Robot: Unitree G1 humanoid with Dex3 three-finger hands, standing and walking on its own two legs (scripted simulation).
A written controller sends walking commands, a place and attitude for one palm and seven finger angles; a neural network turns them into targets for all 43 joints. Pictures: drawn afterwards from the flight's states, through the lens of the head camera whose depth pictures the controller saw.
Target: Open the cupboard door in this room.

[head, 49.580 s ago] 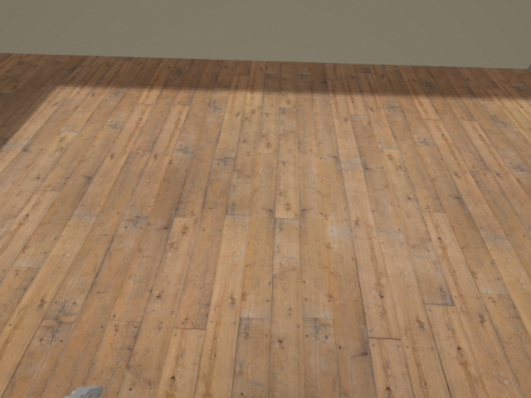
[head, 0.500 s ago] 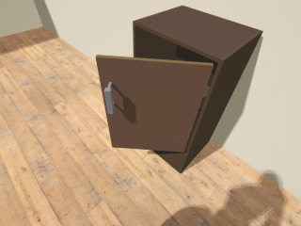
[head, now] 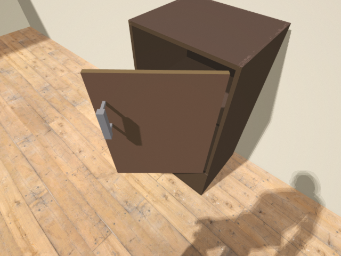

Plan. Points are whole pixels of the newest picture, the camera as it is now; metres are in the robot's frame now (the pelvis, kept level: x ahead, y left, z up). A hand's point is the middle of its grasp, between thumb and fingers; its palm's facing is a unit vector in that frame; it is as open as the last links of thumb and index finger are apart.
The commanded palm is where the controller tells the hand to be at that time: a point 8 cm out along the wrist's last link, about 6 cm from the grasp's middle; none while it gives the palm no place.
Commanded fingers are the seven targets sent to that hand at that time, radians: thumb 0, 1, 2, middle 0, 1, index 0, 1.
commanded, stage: come to a stop and stand still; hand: left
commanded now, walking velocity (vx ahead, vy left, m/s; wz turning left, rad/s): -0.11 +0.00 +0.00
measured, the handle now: (106, 120) +0.53 +0.24 -0.04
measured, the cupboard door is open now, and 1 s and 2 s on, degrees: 41 41 41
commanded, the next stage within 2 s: look again from close up in 1.00 s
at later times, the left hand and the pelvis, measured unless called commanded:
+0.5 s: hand out of the picture -0.01 +0.16 -0.15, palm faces +0.03 -0.96 -0.26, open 7.4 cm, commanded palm none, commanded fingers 0.00 0.90 0.90 -0.20 -0.30 -0.20 -0.30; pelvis -0.01 -0.03 +0.01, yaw +0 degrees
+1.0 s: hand out of the picture +0.03 +0.13 -0.16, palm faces +0.04 -0.97 -0.25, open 7.2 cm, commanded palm none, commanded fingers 0.00 0.90 0.90 -0.20 -0.30 -0.20 -0.30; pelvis +0.01 -0.06 +0.01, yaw +2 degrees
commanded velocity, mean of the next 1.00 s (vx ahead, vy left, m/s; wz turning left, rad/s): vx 0.00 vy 0.00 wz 0.00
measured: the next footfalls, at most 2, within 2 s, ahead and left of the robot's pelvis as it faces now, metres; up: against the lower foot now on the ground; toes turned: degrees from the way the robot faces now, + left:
none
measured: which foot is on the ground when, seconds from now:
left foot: down 0.00-1.00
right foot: down 0.00-1.00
